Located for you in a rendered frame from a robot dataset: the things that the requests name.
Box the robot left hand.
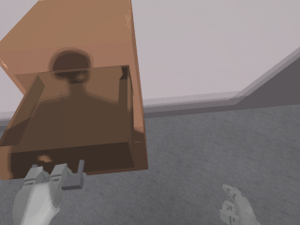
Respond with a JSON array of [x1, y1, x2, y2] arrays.
[[12, 163, 74, 225]]

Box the cabinet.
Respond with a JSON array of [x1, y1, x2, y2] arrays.
[[0, 0, 149, 175]]

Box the robot right hand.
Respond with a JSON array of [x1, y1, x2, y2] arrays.
[[219, 184, 257, 225]]

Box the handle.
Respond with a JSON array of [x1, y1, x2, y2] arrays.
[[20, 159, 85, 190]]

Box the drawer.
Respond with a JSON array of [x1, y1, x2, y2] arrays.
[[0, 66, 135, 180]]

